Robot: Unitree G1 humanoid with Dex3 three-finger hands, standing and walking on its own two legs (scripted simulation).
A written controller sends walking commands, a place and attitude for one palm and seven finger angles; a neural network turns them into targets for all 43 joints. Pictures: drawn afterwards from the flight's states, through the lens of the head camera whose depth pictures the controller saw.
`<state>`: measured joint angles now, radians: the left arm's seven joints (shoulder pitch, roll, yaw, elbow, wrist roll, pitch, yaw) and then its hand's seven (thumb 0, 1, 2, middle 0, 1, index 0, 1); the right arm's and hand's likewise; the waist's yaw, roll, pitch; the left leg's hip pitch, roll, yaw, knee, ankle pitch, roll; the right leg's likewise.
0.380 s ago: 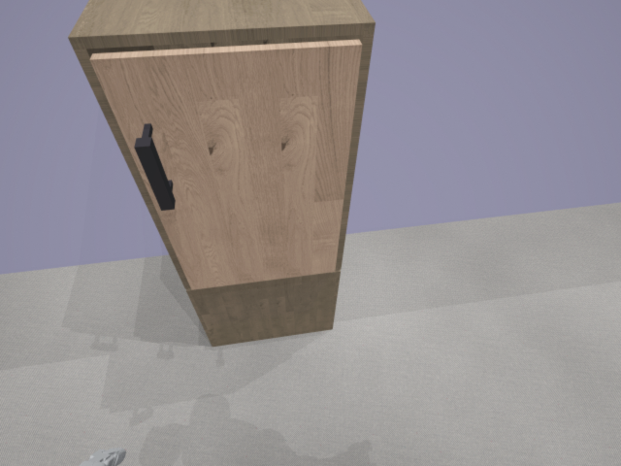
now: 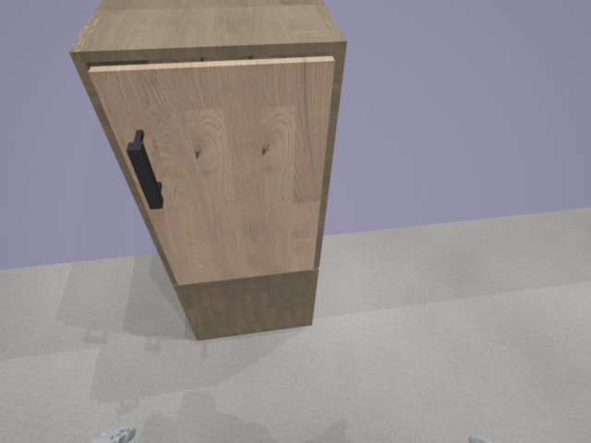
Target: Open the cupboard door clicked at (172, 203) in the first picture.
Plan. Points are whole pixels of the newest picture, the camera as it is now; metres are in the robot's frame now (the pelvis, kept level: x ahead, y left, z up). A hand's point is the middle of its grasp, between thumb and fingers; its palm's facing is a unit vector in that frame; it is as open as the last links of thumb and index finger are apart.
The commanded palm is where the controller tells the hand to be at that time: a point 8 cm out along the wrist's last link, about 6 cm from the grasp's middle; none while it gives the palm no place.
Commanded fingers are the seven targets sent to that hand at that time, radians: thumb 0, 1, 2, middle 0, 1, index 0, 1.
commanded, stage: stand and wait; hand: left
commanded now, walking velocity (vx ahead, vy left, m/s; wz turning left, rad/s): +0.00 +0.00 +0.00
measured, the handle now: (148, 170) +0.53 +0.31 +0.05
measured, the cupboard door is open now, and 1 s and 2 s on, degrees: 0 0 0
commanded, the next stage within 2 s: look at it before walking up in 0.66 s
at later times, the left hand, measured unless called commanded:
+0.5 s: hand out of the picture +0.05 +0.22 -0.16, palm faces -0.01 -0.95 -0.31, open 7.4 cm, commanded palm none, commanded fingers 0.00 0.90 0.90 -0.20 -0.30 -0.20 -0.30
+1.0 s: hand out of the picture +0.05 +0.22 -0.16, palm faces +0.00 -0.95 -0.30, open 7.4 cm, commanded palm none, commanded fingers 0.00 0.90 0.90 -0.20 -0.30 -0.20 -0.30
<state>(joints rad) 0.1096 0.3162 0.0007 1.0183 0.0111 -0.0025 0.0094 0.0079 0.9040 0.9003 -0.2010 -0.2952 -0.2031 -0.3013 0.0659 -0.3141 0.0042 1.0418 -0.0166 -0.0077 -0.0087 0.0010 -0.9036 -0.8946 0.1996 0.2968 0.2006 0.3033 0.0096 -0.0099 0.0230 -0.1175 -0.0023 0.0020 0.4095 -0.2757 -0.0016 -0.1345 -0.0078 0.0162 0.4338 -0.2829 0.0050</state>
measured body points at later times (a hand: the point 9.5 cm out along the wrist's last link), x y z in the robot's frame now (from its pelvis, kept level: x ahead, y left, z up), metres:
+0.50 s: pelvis -0.02 -0.01 +0.00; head -0.01 -0.01 +0.45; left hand +0.06 +0.27 -0.13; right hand +0.05 -0.30 -0.14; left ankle -0.04 +0.12 -0.74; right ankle -0.03 -0.12 -0.74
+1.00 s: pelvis -0.02 -0.01 +0.01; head -0.01 -0.01 +0.45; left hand +0.05 +0.27 -0.14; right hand +0.05 -0.30 -0.14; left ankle -0.04 +0.12 -0.74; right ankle -0.03 -0.12 -0.74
